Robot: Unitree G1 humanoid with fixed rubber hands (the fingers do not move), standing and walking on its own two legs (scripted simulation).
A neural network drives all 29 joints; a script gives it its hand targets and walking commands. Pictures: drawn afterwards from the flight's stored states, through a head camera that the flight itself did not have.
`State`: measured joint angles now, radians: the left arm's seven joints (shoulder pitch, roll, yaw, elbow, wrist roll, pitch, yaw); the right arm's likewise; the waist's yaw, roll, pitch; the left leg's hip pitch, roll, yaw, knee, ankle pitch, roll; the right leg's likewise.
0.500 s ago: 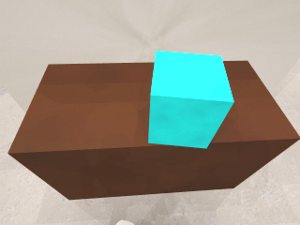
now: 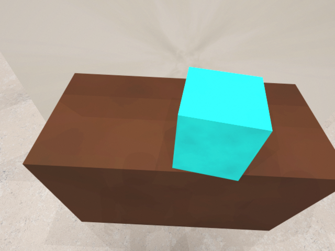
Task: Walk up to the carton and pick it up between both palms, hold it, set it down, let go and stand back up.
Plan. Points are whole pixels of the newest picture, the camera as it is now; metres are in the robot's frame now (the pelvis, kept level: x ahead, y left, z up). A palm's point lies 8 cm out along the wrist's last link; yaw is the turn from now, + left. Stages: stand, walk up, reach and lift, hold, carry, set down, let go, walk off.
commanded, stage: walk up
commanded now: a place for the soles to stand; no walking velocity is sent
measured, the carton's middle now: (214, 125) +0.45 -0.11 +0.01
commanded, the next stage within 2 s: none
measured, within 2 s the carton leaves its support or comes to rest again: neither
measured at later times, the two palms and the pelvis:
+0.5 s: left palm out of the picture +0.00 +0.22 -0.13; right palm out of the picture +0.04 -0.25 -0.13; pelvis +0.00 -0.01 +0.01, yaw -4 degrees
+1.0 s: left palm out of the picture +0.05 +0.20 -0.12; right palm out of the picture -0.05 -0.28 -0.14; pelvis +0.04 -0.05 +0.00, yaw -9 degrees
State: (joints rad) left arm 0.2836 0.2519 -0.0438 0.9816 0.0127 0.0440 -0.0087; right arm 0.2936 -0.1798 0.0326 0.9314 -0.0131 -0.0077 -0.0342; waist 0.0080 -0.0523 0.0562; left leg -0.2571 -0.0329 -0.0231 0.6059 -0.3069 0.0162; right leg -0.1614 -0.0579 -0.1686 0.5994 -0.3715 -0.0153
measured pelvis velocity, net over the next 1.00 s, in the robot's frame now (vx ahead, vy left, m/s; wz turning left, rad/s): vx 0.04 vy -0.05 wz -0.16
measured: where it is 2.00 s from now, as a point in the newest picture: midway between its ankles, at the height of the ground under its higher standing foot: outside the picture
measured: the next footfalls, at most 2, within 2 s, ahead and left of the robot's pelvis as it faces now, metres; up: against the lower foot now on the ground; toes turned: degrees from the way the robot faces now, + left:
left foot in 1.24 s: +0.21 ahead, +0.03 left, +0.00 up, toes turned -6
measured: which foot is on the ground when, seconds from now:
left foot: down 0.00-0.92, up 0.94-1.00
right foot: down 0.00-1.00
